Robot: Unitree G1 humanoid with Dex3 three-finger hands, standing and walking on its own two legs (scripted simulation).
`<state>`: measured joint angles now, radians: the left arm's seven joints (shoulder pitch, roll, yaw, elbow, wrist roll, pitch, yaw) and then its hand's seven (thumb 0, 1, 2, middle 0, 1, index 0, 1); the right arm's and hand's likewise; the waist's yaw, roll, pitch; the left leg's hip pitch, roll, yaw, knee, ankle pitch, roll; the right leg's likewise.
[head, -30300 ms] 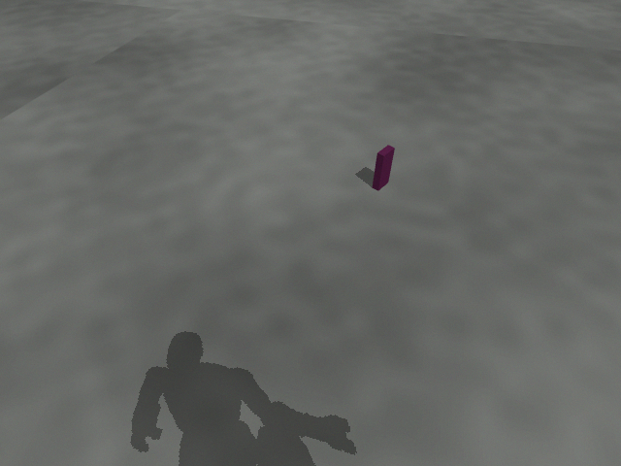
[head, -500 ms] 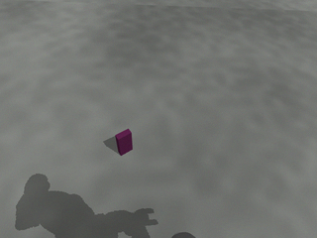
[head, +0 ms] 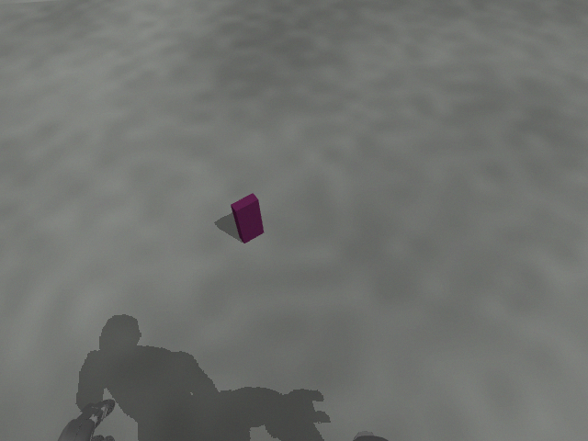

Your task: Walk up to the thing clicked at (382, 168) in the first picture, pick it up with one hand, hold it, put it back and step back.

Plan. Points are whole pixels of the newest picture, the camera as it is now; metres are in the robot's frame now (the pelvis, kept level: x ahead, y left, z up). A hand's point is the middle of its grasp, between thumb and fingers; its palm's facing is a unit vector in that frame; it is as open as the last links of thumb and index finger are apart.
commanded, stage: step back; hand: left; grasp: from the side
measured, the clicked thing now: (248, 219) +0.94 +0.22 -0.65
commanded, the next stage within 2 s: stand in 1.52 s
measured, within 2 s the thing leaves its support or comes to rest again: neither
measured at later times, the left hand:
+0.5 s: hand out of the picture -0.11 +0.23 -0.12, palm faces -0.04 -0.90 -0.44, open 7.3 cm
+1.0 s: hand out of the picture -0.15 +0.24 -0.13, palm faces +0.01 -0.92 -0.39, open 7.3 cm
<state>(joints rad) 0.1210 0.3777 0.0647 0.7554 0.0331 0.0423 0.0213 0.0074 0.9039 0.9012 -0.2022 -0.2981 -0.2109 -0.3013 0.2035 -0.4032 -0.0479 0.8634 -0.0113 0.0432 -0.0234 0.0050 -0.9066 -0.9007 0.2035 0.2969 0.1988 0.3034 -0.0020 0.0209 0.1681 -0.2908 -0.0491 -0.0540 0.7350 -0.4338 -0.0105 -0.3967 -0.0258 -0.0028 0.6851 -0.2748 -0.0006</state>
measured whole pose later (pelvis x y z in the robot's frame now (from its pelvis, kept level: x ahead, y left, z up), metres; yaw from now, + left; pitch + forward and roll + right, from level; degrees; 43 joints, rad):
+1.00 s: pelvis -0.20 -0.04 +0.01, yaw +2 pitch -3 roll +2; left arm 0.25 0.41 0.06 0.97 0.02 -0.01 -0.03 0.01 0.91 0.90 -0.20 -0.30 -0.21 -0.30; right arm 0.27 -0.38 -0.06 0.96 -0.04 0.00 0.03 0.01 -0.90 -0.90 0.21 0.30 0.20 0.30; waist -0.01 -0.03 0.05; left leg -0.18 0.01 -0.02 0.56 -0.35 -0.02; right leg -0.37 -0.03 0.00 0.69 -0.37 -0.01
